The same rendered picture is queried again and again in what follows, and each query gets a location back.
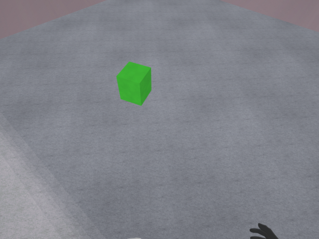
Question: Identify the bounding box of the carton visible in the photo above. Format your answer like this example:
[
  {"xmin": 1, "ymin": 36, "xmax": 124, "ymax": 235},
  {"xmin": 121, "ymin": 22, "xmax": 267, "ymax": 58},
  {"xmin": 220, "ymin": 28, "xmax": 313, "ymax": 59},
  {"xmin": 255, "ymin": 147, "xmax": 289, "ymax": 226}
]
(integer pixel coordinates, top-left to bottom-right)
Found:
[{"xmin": 116, "ymin": 62, "xmax": 152, "ymax": 106}]

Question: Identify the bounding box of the right robot hand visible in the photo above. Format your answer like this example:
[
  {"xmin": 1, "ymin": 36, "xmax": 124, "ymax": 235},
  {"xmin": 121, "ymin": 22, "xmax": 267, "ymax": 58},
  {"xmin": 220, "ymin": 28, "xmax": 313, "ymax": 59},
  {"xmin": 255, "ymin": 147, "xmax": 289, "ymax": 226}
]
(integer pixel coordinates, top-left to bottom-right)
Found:
[{"xmin": 250, "ymin": 223, "xmax": 278, "ymax": 239}]

